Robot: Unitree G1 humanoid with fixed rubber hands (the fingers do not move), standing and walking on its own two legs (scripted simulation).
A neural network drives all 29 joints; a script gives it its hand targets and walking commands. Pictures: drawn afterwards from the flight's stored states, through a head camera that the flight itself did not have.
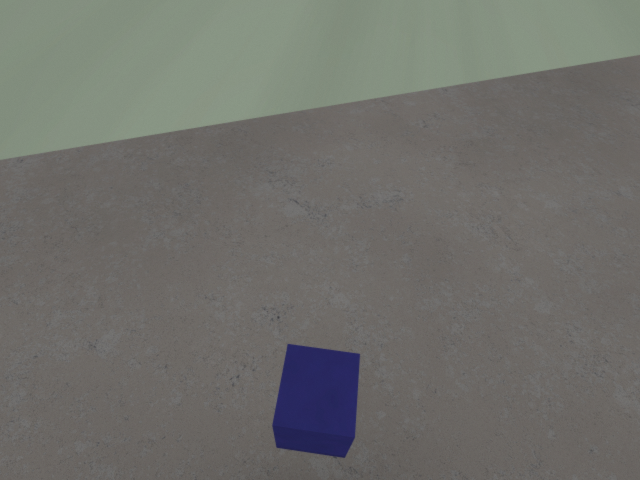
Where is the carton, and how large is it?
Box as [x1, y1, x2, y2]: [272, 344, 359, 457]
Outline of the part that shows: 288,344 272,424 276,447 344,457 354,437 359,354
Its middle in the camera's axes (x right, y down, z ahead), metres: -0.01 +0.46 +1.08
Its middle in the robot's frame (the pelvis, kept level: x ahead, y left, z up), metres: +0.40 -0.01 -0.66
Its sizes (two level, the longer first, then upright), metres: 0.210 0.200 0.250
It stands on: the floor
